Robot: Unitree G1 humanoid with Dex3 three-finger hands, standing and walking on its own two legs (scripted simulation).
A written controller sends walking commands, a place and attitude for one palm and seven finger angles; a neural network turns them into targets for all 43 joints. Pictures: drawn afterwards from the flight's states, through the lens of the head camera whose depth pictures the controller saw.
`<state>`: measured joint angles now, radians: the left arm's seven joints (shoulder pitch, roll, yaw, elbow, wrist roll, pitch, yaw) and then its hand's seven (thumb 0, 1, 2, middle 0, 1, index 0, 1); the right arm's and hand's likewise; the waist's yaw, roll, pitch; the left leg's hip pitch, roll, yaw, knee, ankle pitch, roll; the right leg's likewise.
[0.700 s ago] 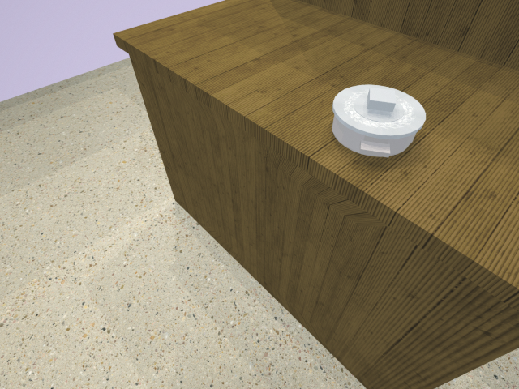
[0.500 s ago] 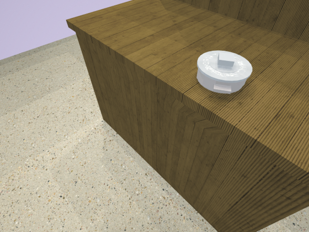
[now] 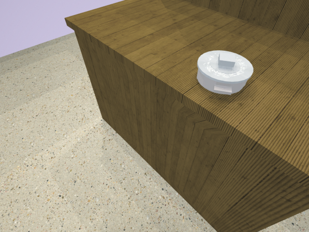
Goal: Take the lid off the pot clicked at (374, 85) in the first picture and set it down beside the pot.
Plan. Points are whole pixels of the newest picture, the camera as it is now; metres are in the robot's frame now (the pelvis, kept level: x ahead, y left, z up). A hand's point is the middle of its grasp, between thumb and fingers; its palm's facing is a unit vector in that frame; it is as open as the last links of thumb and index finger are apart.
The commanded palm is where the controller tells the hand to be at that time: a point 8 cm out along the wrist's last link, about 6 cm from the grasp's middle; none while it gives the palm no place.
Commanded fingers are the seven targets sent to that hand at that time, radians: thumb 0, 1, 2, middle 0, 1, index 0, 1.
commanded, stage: turn to face it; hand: left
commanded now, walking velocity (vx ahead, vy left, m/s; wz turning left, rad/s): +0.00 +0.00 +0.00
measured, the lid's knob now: (226, 59) +0.59 -0.20 +0.15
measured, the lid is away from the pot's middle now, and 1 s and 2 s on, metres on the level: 0.00 0.00 0.00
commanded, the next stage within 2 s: take the last steps up to it in 1.30 s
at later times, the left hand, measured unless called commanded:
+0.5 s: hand out of the picture +0.06 +0.18 -0.18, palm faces -0.10 -0.96 -0.28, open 7.4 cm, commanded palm none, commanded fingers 0.00 0.90 0.90 -0.20 -0.30 -0.20 -0.30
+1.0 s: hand out of the picture +0.15 +0.21 -0.17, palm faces -0.37 -0.90 -0.25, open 7.4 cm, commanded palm none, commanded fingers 0.00 0.90 0.90 -0.20 -0.30 -0.20 -0.30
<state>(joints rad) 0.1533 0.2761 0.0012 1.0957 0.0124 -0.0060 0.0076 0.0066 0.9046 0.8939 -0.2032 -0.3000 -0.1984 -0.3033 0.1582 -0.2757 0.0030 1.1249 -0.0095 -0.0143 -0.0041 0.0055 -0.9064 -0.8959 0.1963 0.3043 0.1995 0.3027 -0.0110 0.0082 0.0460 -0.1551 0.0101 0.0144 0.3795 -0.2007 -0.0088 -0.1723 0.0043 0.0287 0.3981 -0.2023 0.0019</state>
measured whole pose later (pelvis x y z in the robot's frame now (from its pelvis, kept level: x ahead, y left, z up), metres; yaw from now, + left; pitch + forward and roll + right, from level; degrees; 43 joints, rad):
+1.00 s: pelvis -0.02 +0.03 -0.01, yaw -26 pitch +1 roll -1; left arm 0.19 0.30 0.11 0.88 0.02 0.06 -0.02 0.01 0.91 0.89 -0.20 -0.30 -0.20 -0.30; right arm 0.19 -0.21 -0.03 0.86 -0.02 0.01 -0.03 0.01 -0.91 -0.90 0.20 0.30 0.20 0.30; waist 0.02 -0.05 0.06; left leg -0.21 0.02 0.03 0.49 -0.29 0.01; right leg -0.54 0.08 0.09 1.01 -0.39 0.06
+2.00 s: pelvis +0.03 +0.01 +0.00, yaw -40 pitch +1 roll +0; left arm 0.37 0.14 0.04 1.06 0.03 -0.02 0.03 0.01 0.91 0.89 -0.20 -0.30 -0.20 -0.30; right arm 0.34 -0.17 -0.04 1.05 -0.02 0.02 0.01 0.01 -0.91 -0.90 0.19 0.30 0.20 0.30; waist 0.01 0.01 0.00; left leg -0.45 0.07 0.08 0.89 -0.34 -0.02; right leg -0.12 -0.06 -0.13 0.40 -0.28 0.00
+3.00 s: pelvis +0.03 +0.02 -0.01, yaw -40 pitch +0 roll -1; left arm 0.26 0.17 0.00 1.07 0.01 0.00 0.04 0.00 0.92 0.89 -0.20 -0.30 -0.20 -0.30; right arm 0.27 -0.16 -0.01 1.05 -0.01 0.01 -0.03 0.02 -0.93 -0.90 0.20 0.30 0.20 0.30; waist -0.02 0.02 0.03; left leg -0.23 0.02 0.05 0.56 -0.33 0.01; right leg -0.26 -0.01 -0.06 0.52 -0.26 -0.01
